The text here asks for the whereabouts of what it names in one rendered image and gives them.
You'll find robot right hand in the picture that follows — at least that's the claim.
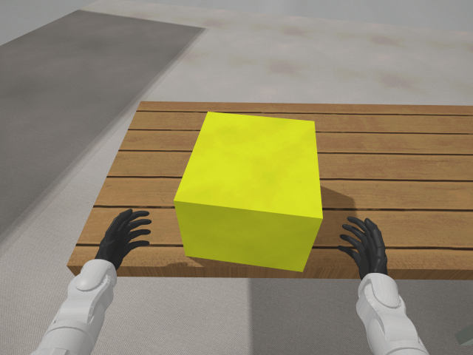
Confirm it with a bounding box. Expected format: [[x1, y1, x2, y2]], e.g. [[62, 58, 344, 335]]
[[337, 217, 388, 280]]

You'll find robot right forearm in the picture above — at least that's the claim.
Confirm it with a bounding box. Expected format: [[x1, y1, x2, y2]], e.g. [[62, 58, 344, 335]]
[[356, 273, 429, 355]]

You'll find carton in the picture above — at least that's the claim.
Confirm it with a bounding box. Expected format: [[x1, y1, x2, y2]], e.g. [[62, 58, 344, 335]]
[[174, 112, 323, 272]]

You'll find robot left hand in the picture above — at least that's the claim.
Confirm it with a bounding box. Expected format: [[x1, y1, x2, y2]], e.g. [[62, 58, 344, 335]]
[[95, 209, 152, 271]]

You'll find table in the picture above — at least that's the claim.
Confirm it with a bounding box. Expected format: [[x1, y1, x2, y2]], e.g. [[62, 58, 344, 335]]
[[67, 101, 473, 345]]

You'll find robot left forearm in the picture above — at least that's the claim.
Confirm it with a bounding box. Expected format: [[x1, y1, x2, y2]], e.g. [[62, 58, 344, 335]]
[[30, 259, 117, 355]]

